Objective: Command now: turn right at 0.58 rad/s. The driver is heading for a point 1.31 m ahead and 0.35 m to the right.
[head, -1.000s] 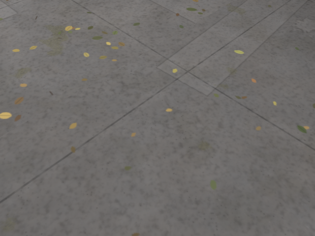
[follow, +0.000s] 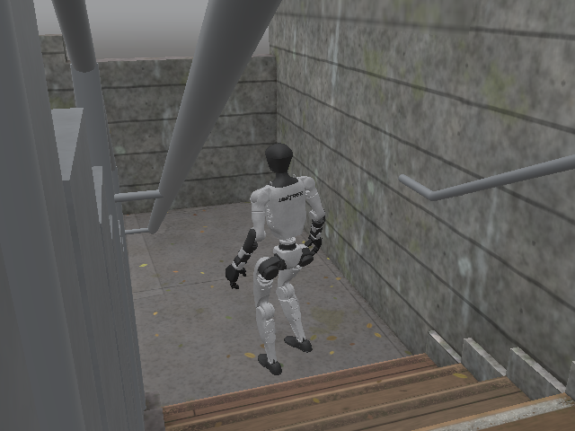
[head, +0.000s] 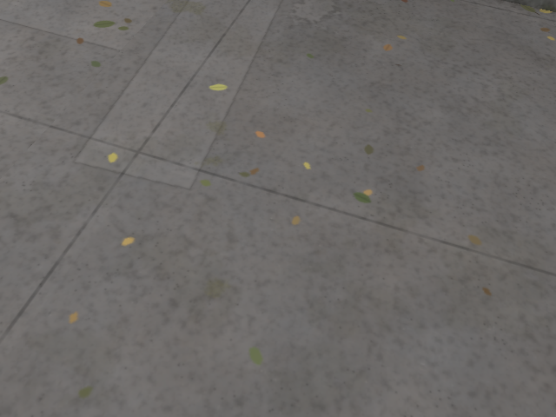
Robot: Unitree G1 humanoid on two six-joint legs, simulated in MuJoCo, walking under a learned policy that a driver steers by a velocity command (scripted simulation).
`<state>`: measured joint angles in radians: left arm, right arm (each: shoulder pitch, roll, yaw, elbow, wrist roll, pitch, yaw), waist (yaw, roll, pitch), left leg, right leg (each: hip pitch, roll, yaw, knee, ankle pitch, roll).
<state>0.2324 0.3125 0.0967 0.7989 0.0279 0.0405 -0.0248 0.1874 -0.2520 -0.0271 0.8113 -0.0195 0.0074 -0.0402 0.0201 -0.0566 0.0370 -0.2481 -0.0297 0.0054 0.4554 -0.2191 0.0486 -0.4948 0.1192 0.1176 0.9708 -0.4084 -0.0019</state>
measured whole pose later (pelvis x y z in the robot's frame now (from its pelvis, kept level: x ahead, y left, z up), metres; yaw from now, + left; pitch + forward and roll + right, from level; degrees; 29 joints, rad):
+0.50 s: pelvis -0.02 -0.03 -0.01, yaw -18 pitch +0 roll +1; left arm 0.16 0.28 0.05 0.75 0.01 0.04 -0.03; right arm 0.23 -0.31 -0.07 0.81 -0.02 0.05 0.00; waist -0.03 0.05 0.07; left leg -0.43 0.06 0.07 0.96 -0.48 -0.02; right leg -0.24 0.06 0.00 0.55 -0.31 -0.08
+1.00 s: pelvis -0.02 -0.02 +0.00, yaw -22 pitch -2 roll +0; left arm 0.22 0.23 0.00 0.95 0.02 0.01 0.00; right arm 0.21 -0.22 -0.03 0.95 -0.01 0.01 -0.01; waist 0.02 -0.02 0.04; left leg -0.16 -0.01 -0.01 0.44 -0.26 0.01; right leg -0.15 0.09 0.07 0.42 -0.23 -0.05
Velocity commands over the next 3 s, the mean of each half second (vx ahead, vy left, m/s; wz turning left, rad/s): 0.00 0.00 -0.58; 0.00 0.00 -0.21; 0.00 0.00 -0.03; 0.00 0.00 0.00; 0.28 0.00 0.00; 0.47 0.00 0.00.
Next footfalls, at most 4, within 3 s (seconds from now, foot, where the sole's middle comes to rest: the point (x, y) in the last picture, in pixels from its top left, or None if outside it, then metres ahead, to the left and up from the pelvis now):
0.40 right None -0.02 -0.11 -0.78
0.90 left None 0.06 0.08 -0.78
2.38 right None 0.07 -0.15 -0.78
2.86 left None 0.43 -0.15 -0.78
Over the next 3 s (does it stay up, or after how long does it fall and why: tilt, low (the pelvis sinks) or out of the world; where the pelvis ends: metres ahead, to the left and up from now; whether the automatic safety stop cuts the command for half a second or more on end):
stays up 0.33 -0.16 -0.01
